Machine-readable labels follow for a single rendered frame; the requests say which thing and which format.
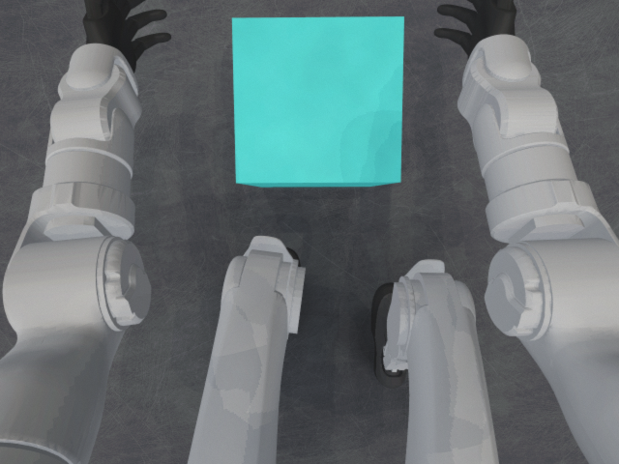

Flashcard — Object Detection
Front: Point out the left robot forearm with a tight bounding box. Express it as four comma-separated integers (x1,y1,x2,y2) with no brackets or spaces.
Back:
3,43,142,330

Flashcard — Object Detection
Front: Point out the robot right hand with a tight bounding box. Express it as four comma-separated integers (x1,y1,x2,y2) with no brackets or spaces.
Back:
434,0,516,59

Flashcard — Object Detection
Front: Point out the right robot foot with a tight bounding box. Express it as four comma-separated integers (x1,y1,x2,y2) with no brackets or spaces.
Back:
371,283,407,388

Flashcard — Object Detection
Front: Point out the robot right upper arm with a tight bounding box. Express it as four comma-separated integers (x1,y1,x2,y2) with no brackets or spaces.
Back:
485,238,619,464

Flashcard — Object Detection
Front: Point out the right robot forearm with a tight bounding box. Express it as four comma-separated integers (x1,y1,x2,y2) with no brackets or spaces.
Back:
457,34,619,246

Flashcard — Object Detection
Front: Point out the robot left upper arm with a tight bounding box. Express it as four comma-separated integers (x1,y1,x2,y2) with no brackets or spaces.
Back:
0,235,151,464

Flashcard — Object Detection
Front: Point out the robot right shin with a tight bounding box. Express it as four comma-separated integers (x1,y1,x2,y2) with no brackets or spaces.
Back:
383,259,476,370

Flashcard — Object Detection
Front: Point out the carton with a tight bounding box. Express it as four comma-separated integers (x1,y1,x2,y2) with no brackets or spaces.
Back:
232,16,404,188

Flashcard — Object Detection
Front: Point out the robot left hand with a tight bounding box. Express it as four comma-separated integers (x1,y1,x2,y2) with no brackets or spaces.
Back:
83,0,171,73

